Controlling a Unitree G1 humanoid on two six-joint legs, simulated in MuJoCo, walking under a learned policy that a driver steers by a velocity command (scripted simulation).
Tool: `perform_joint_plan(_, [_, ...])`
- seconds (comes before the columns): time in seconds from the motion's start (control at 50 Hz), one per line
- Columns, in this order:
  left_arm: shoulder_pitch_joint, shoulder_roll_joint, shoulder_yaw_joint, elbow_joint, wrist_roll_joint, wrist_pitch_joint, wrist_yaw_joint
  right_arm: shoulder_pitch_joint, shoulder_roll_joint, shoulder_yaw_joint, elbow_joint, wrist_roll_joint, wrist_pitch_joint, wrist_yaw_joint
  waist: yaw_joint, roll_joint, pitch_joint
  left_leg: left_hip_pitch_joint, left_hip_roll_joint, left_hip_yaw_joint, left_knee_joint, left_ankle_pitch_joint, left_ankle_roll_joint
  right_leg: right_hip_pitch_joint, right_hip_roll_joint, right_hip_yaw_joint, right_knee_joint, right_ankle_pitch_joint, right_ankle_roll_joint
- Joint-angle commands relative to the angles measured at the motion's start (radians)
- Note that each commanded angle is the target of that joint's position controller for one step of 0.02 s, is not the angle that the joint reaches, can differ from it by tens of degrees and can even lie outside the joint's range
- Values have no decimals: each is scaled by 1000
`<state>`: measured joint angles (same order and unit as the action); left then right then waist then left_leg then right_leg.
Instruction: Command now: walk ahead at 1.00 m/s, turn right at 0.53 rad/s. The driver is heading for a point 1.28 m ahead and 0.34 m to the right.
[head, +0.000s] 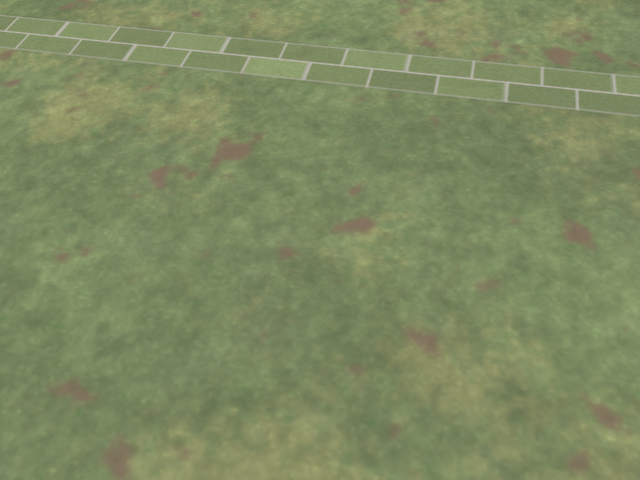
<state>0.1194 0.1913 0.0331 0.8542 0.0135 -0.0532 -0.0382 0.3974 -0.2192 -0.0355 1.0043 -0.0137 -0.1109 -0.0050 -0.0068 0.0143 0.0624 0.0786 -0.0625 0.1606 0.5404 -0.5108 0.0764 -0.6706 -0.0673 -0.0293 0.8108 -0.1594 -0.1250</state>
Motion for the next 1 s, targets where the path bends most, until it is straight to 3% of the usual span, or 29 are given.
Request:
perform_joint_plan(0.02, [356,115,51,55,-4,-9,-4,-78,-207,-41,-83,-10,-1,-7,216,60,-128,-212,251,-14,298,1495,62,582,174,-158,-113,-42,-88])
perform_joint_plan(0.04, [489,195,86,88,4,3,5,-110,-165,-35,-88,-6,0,-2,289,-46,-175,-385,150,15,716,1049,22,749,79,63,-193,-162,-143])
perform_joint_plan(0.06, [478,226,88,119,7,25,3,-118,-38,-10,-181,5,-7,25,170,-355,-233,-756,-43,-65,1051,111,-23,910,-105,611,-383,-444,-275])
perform_joint_plan(0.08, [408,229,84,88,6,30,5,-204,-80,-6,-256,-6,-22,22,153,-286,-197,-931,-7,-198,1027,109,5,959,-161,845,-543,-513,-279])
perform_joint_plan(0.12, [358,192,85,84,23,24,25,-260,-78,1,-268,-11,-39,23,97,-54,-50,-919,94,-231,849,210,14,776,-136,675,-540,-319,-212])
perform_joint_plan(0.14, [318,178,78,73,14,17,32,-270,-70,6,-272,-24,-29,22,58,-14,-16,-861,120,-233,780,212,5,673,-82,573,-539,-241,-177])
perform_joint_plan(0.18, [305,164,65,59,-4,-8,39,-264,-75,9,-291,-42,7,28,8,-35,-1,-818,138,-226,676,194,-37,584,-38,499,-569,-106,-185])
perform_joint_plan(0.26, [278,198,72,13,-16,-42,34,-474,-75,25,-392,-29,26,38,18,-49,64,-689,116,-144,281,364,-118,377,47,367,-678,99,-175])
perform_joint_plan(0.3, [285,225,87,-1,-17,-44,21,-513,-57,34,-413,-12,23,46,48,-79,42,-532,83,-123,89,539,-121,337,68,333,-690,218,-132])
perform_joint_plan(0.36, [305,253,99,-21,-31,-44,21,-490,-110,18,-421,-1,22,36,56,-95,-10,-432,75,-160,-17,605,-95,476,17,386,-630,359,-83])
perform_joint_plan(0.4, [286,298,110,-40,-22,-40,29,-333,-177,-12,-383,1,16,15,-21,-70,-124,-262,36,-167,-24,468,-78,563,21,387,-394,626,-44])
perform_joint_plan(0.42, [238,331,116,-58,-8,-39,28,-147,-215,-33,-339,0,14,-5,-134,-41,-222,-64,47,-154,-6,401,-75,506,49,367,-161,651,-25])
perform_joint_plan(0.44, [198,272,99,-87,4,-45,24,64,-273,-53,-304,-15,16,-30,-226,-1,-350,180,164,-248,49,204,-62,363,88,340,138,496,-13])
perform_joint_plan(0.46, [245,94,55,-136,-18,-47,24,136,-344,-66,-296,-64,14,-39,-176,291,-442,379,444,-657,-80,-188,-21,83,204,250,481,-295,-10])
perform_joint_plan(0.48, [336,125,42,-180,-46,-42,28,16,-361,-77,-318,-60,16,-23,-58,474,-485,340,545,-1123,-305,-305,47,-53,179,192,632,-310,-24])
perform_joint_plan(0.52, [200,195,47,-144,2,-12,27,-154,-163,-40,-343,-45,21,-12,-55,112,-205,56,443,-761,-283,-197,60,-85,56,126,611,-122,-17])
perform_joint_plan(0.54, [146,190,47,-153,10,-3,13,-134,-144,-34,-318,-48,21,-11,-53,40,-151,-24,403,-621,-282,-4,43,-67,31,120,575,-111,-7])
perform_joint_plan(0.62, [16,111,19,-252,21,44,-23,2,-87,-14,-199,-11,-13,3,-16,86,-60,-76,342,-288,-291,525,-7,-153,-30,95,524,-120,-2])
perform_joint_plan(0.72, [-137,107,-18,-337,24,30,-45,-20,-120,-6,-177,-18,-35,9,26,22,43,-244,262,-50,-460,677,1,-14,16,38,119,117,3])
perform_joint_plan(0.76, [-194,113,-26,-344,21,19,-51,30,-174,-12,-151,-4,-27,11,14,-1,83,-265,278,-29,-541,827,32,141,68,-53,-51,149,-14])
perform_joint_plan(0.8, [-161,144,-19,-322,31,10,-37,76,-237,-17,-123,5,-12,6,48,37,41,-149,294,-30,-427,1293,50,265,126,-108,-119,99,-32])
perform_joint_plan(0.84, [111,204,9,-238,44,3,-7,59,-306,-28,-114,1,7,-6,196,91,-125,-120,311,-51,-45,1510,45,564,158,-54,-173,1,-54])
perform_joint_plan(0.86, [291,251,30,-181,56,-1,11,26,-304,-28,-127,6,14,-7,292,85,-210,-259,268,-53,243,1313,36,806,98,16,-246,5,-62])
perform_joint_plan(0.88, [353,346,52,-155,71,-5,32,75,-166,-6,-164,-9,18,5,216,-109,-337,-488,146,-84,641,352,40,1032,-174,303,-225,-189,-46])
perform_joint_plan(0.9, [330,378,61,-192,70,-9,38,188,-106,3,-210,44,18,6,125,-230,-537,-731,58,-228,953,23,38,1194,-414,778,-371,-245,-107])
perform_joint_plan(0.92, [288,308,60,-181,44,-6,40,30,-197,-19,-227,31,22,-1,159,-59,-392,-827,102,-241,951,168,43,1040,-346,686,-470,-271,-80])
perform_joint_plan(0.94, [224,250,42,-159,38,-19,39,-16,-164,-14,-238,27,22,7,107,-59,-193,-840,133,-223,884,237,37,854,-300,522,-501,-195,-80])
perform_joint_plan(0.96, [186,206,36,-141,36,-31,33,-13,-132,-8,-219,23,30,15,63,-31,-104,-803,167,-224,824,262,29,718,-252,401,-544,-111,-60])
perform_joint_plan(1.0, [179,153,23,-117,21,-50,35,40,-94,-6,-186,5,70,32,-2,-62,-52,-703,200,-226,779,277,12,556,-198,228,-608,-36,-21])
